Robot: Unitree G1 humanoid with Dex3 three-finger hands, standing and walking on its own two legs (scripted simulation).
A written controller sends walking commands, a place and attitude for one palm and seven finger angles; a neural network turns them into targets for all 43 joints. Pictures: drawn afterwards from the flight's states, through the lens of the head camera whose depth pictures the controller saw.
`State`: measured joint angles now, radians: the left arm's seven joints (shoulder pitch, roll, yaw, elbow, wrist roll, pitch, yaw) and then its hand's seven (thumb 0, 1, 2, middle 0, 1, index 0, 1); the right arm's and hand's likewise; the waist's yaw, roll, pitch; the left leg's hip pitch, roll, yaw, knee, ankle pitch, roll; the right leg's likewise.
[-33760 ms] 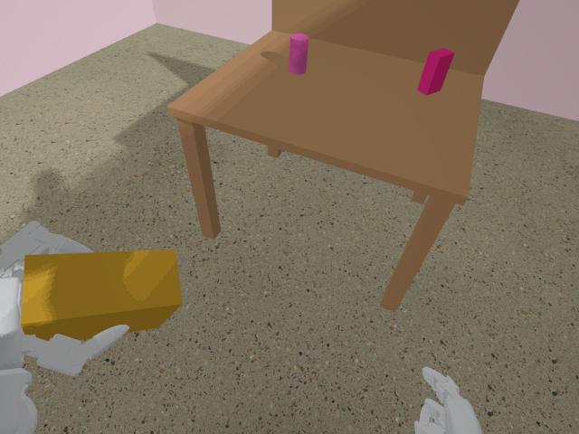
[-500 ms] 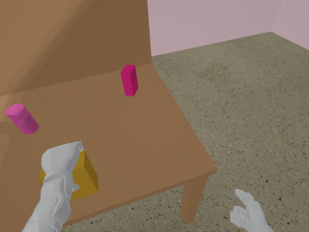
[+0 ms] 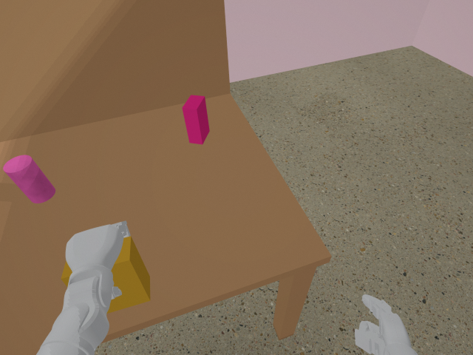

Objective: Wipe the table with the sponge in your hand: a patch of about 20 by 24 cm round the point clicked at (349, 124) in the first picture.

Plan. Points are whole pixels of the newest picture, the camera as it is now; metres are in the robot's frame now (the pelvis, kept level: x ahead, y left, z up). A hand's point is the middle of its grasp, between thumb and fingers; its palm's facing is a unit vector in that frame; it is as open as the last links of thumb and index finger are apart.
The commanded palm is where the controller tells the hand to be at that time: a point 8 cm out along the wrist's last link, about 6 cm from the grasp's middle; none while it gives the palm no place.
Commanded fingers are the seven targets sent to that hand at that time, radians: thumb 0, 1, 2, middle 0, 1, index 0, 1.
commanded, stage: lower the sponge onto the table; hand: left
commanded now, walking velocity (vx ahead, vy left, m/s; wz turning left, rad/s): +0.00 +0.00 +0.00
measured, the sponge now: (115, 284) +0.24 +0.28 -0.06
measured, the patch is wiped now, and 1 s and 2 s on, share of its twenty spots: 0.00 0.05 0.10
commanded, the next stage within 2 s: wipe forward along the first lane in 0.50 s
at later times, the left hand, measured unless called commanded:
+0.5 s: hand (110, 262) +0.26 +0.29 -0.02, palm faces -0.09 -0.07 -0.99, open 10.2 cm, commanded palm +0.24 +0.28 +0.04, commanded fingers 0.00 0.10 1.30 -1.20 -1.60 -1.20 -1.60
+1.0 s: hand (107, 245) +0.30 +0.31 -0.02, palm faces -0.14 -0.03 -0.99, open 10.2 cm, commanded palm +0.29 +0.31 +0.02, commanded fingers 0.00 0.10 1.30 -1.20 -1.60 -1.20 -1.60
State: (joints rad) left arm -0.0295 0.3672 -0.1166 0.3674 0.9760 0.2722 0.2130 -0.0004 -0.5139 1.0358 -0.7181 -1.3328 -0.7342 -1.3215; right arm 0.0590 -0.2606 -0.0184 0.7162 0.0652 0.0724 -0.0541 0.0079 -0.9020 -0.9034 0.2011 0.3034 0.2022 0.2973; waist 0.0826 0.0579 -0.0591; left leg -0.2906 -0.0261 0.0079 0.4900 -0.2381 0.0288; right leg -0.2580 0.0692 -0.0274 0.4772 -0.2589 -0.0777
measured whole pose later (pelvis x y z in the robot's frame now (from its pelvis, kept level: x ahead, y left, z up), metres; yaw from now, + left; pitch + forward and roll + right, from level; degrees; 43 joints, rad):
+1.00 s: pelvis -0.01 +0.00 -0.01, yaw +1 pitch +8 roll -1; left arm -0.28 0.41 -0.06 0.70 1.01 0.23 0.28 0.01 -0.52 1.04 -0.72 -1.33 -0.74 -1.32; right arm 0.13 -0.27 -0.02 0.72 0.08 0.12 -0.05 0.01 -0.90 -0.90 0.20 0.30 0.20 0.30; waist 0.03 0.04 -0.11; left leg -0.48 -0.03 -0.01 0.61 -0.27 0.03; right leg -0.43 0.07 -0.05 0.57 -0.29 -0.07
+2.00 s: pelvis -0.01 +0.03 -0.03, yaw +0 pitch +18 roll -3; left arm -0.71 0.58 0.01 1.14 1.05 0.13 0.31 0.02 -0.52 1.04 -0.73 -1.33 -0.74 -1.33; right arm 0.25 -0.27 -0.01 0.73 0.08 0.13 -0.02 0.00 -0.90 -0.90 0.20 0.30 0.20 0.30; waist -0.06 0.03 -0.16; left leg -0.76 -0.02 -0.01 0.77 -0.32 0.06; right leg -0.68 0.07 -0.06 0.67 -0.31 -0.05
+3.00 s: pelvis +0.02 +0.04 -0.02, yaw +0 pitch +18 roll -3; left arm -0.80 0.47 -0.08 1.17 1.02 0.22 0.34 0.00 -0.51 1.04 -0.70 -1.36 -0.72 -1.35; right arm 0.23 -0.24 -0.03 0.77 0.05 0.15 0.01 0.00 -0.90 -0.90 0.20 0.30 0.20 0.30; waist -0.08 0.03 -0.16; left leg -0.69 -0.03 -0.01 0.71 -0.33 0.07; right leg -0.60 0.07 -0.05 0.60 -0.31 -0.03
